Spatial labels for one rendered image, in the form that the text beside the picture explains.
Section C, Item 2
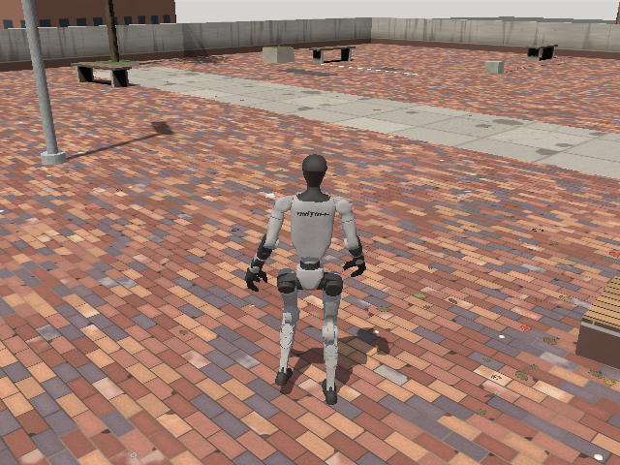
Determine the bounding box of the left robot forearm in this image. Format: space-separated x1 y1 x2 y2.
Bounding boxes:
249 234 272 273

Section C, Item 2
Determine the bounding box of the right robot forearm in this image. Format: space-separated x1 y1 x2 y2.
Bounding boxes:
349 236 364 264

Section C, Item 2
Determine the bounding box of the robot left upper arm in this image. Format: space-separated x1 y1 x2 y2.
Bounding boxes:
263 196 294 250

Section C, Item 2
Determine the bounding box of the robot left hand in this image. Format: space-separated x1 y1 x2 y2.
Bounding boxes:
245 267 267 292

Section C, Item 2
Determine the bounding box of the robot right upper arm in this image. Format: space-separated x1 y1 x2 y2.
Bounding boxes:
333 197 359 250

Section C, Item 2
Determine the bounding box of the right robot thigh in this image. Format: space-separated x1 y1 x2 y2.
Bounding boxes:
322 271 343 343

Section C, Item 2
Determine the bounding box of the robot right hand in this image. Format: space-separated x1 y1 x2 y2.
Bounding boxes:
343 260 366 277

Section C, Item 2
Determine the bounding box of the robot left foot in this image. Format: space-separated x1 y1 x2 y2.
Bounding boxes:
275 367 293 386

